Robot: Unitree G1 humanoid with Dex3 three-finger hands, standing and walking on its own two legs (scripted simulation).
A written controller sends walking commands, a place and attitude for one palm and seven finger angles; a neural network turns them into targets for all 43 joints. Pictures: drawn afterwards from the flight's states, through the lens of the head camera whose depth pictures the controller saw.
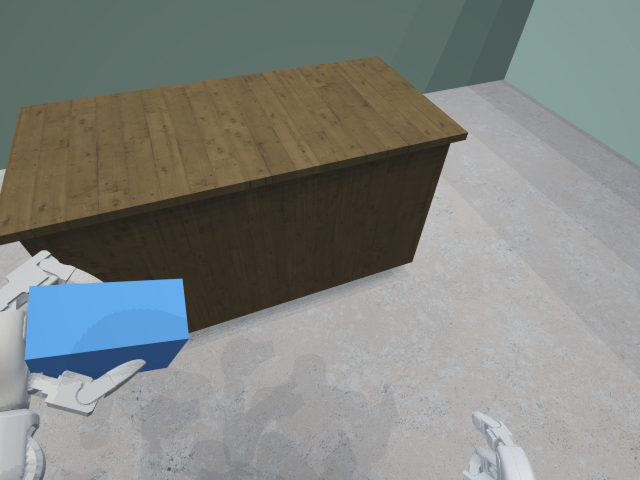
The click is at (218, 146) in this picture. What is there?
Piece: table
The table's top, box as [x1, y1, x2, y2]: [0, 56, 467, 244]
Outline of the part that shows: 467,132 377,56 20,107 0,192 0,244 465,139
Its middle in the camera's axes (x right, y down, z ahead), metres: -0.22 -0.32 +1.08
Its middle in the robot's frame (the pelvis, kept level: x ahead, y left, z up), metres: +1.00 +0.28 -0.10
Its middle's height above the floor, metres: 0.67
